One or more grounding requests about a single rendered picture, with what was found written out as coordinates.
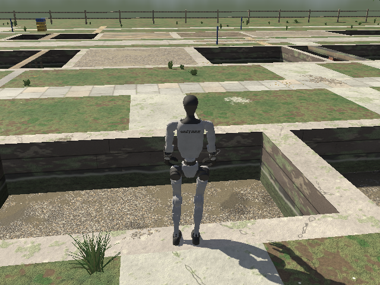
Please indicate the left robot shin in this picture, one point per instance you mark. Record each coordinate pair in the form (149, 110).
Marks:
(176, 216)

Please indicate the left robot forearm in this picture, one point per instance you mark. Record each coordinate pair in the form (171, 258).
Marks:
(167, 156)

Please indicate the right robot upper arm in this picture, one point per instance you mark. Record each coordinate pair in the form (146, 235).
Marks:
(211, 138)

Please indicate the robot left hand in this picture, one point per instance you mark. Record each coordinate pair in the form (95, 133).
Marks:
(168, 163)

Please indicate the right robot forearm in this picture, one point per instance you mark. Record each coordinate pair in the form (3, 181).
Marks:
(213, 155)

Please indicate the robot right hand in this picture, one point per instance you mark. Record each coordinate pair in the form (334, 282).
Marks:
(208, 159)

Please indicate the robot right foot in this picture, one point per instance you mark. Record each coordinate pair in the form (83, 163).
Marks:
(195, 240)

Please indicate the left robot upper arm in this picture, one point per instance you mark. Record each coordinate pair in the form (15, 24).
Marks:
(171, 127)

